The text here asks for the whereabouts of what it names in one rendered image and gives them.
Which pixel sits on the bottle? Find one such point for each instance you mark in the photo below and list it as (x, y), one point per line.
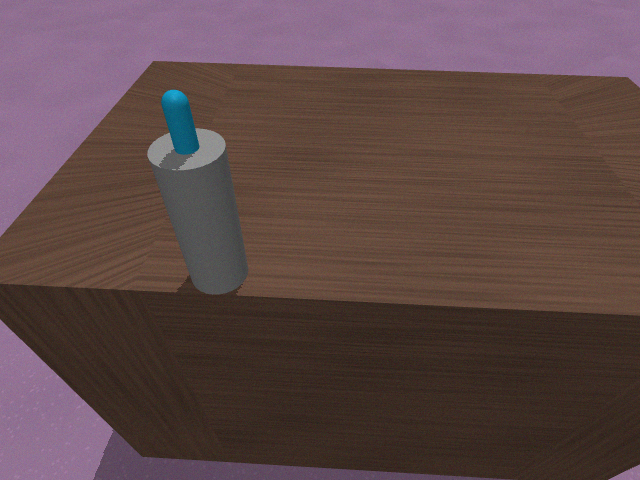
(193, 174)

